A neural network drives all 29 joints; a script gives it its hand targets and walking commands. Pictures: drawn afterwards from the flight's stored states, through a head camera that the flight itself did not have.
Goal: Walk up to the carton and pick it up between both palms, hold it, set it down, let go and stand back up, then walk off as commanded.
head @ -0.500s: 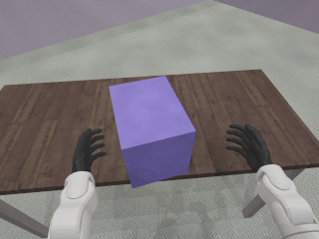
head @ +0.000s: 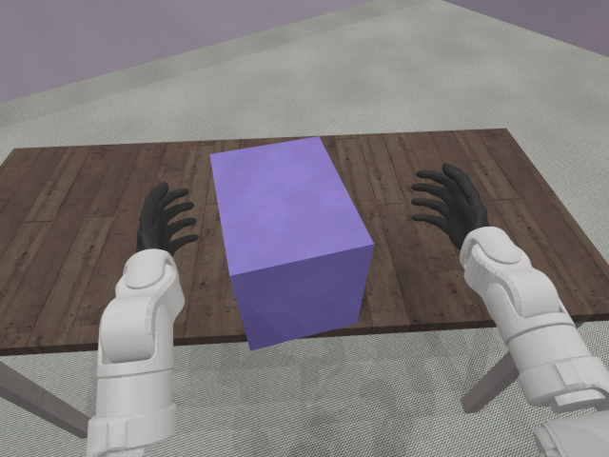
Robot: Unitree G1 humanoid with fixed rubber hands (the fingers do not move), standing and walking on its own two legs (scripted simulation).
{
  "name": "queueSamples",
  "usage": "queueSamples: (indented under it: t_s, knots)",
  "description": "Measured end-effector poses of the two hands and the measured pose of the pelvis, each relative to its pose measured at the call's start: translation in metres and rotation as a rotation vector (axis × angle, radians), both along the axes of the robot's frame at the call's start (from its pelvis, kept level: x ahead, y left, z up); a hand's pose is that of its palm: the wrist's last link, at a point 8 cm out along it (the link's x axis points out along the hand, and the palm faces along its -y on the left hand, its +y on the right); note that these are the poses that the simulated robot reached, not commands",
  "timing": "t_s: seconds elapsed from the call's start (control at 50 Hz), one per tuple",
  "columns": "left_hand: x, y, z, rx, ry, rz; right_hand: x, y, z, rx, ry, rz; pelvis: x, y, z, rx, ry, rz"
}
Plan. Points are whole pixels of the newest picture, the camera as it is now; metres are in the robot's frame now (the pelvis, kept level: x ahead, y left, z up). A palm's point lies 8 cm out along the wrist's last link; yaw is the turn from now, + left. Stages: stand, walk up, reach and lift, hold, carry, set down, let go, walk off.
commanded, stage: reach and lift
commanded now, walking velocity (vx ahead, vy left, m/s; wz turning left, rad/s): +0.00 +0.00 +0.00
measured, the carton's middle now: (285, 241) +0.44 +0.10 +0.02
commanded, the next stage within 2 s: none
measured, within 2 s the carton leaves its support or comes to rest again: neither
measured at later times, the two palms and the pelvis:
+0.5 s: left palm (158, 196) +0.37 +0.24 +0.16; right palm (432, 162) +0.47 -0.10 +0.16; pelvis +0.01 +0.01 +0.00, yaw +0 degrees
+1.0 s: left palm (168, 214) +0.39 +0.25 +0.11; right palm (411, 175) +0.48 -0.09 +0.12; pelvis +0.01 +0.01 +0.00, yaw +1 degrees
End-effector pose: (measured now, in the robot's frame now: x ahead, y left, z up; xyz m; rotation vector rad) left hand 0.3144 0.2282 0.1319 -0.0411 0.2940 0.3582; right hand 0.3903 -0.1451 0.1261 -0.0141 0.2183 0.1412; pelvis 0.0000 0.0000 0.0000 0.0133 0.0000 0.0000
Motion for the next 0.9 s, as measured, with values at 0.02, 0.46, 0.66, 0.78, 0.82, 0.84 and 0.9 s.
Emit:
queueSamples:
  t_s: [0.02,0.46,0.66,0.78,0.82,0.84,0.9]
  knots:
    - [0.002,0.000,0.002,-0.002,-0.004,-0.001,0.003,0.003,0.002,0.002,-0.006,0.003,0.000,0.000,0.000,-0.001,0.004,0.000]
    - [0.055,0.010,0.028,0.000,-0.008,0.006,0.072,0.038,0.032,-0.023,0.014,0.045,0.009,0.007,0.000,-0.009,0.073,0.006]
    - [0.071,0.017,0.031,0.001,-0.011,0.019,0.093,0.046,0.042,-0.023,0.003,0.056,0.014,0.006,0.000,-0.013,0.098,0.012]
    - [0.080,0.018,0.029,0.011,-0.013,0.018,0.100,0.050,0.038,-0.019,0.019,0.048,0.014,0.006,-0.001,-0.014,0.120,0.020]
    - [0.082,0.018,0.026,0.004,-0.013,0.021,0.101,0.052,0.036,-0.031,0.018,0.049,0.014,0.006,-0.001,-0.014,0.125,0.019]
    - [0.083,0.019,0.025,0.002,-0.019,0.024,0.101,0.053,0.035,-0.031,0.015,0.049,0.014,0.006,-0.001,-0.015,0.129,0.020]
    - [0.084,0.018,0.013,0.014,-0.005,0.019,0.100,0.054,0.024,-0.042,0.032,0.042,0.014,0.006,-0.001,-0.016,0.132,0.024]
